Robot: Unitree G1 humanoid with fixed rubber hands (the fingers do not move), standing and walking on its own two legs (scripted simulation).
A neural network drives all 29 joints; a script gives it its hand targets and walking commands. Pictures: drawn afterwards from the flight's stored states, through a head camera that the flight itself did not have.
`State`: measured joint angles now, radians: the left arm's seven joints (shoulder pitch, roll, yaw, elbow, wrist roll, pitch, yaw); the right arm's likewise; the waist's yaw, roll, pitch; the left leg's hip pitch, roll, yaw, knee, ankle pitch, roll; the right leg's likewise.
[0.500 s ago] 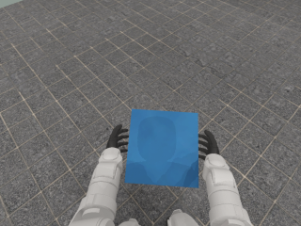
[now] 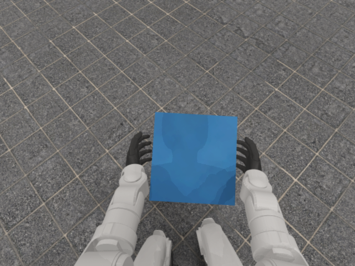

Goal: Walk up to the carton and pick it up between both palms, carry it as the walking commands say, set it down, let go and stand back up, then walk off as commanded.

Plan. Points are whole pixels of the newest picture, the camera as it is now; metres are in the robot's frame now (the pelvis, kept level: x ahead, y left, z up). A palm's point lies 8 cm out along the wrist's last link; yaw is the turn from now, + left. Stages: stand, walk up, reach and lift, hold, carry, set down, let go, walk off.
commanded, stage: set down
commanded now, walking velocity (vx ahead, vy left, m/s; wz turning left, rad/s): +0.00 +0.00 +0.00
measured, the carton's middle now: (190, 156) +0.40 -0.05 -0.17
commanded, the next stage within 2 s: none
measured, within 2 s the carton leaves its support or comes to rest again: neither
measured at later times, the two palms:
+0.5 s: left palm (143, 164) +0.38 +0.08 -0.15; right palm (243, 168) +0.35 -0.19 -0.16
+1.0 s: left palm (148, 165) +0.41 +0.08 -0.26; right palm (232, 168) +0.38 -0.19 -0.26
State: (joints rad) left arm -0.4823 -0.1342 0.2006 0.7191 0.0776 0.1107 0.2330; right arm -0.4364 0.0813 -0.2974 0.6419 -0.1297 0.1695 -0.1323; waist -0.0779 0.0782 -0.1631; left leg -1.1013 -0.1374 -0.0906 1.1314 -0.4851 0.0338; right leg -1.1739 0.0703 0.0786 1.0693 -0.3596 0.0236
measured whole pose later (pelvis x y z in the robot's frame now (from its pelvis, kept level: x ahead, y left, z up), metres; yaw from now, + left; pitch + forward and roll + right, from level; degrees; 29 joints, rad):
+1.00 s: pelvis -0.06 -0.01 -0.15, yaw +1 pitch +30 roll +1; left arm -1.00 0.03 0.21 0.73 0.02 0.22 0.27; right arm -0.93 -0.01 -0.33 0.61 -0.04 0.27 -0.23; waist -0.08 0.03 0.19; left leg -1.65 -0.19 -0.05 1.73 -0.61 -0.01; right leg -1.73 0.11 0.08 1.66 -0.46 0.04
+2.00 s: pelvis -0.08 -0.02 -0.26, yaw +3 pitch +29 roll +2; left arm -1.45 0.21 0.16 0.89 -0.08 0.29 0.28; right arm -1.38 -0.19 -0.28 0.76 0.02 0.34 -0.21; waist -0.11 0.05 0.53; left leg -1.96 -0.21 0.00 2.11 -0.66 -0.04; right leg -2.05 0.11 0.06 2.04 -0.48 0.05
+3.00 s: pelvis -0.06 -0.02 -0.31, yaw +5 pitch +33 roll -1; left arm -1.47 0.18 0.21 0.96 -0.01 0.18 0.17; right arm -1.35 -0.22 -0.43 0.84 0.00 0.21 -0.02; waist -0.12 0.06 0.42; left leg -2.14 -0.23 0.00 2.27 -0.71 -0.02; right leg -2.20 0.04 0.00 2.20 -0.58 0.02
